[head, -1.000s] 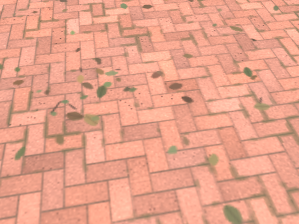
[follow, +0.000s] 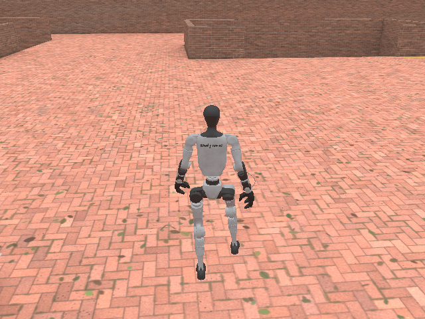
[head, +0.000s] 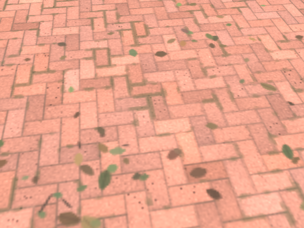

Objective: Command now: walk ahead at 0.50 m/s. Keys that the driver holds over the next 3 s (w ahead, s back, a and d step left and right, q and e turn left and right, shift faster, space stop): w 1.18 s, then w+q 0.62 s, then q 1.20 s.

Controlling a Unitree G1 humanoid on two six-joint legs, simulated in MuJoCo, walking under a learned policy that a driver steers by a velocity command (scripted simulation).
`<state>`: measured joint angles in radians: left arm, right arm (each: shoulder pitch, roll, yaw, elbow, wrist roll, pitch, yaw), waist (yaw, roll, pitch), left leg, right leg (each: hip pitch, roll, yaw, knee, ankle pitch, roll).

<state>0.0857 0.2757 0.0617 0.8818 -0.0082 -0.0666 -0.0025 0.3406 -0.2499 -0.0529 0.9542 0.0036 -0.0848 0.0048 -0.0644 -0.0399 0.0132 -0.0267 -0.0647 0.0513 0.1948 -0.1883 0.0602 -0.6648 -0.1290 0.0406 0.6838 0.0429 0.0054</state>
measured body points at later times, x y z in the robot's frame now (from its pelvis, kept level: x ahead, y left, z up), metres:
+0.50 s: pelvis +0.28 -0.07 +0.00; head +0.30 -0.07 +0.45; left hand +0.29 +0.20 -0.13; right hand +0.44 -0.33 -0.12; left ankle +0.45 +0.12 -0.68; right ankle +0.25 -0.15 -0.75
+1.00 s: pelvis +0.57 +0.00 +0.00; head +0.59 +0.01 +0.45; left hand +0.71 +0.27 -0.12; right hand +0.59 -0.27 -0.13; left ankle +0.56 +0.09 -0.75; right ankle +0.69 -0.18 -0.68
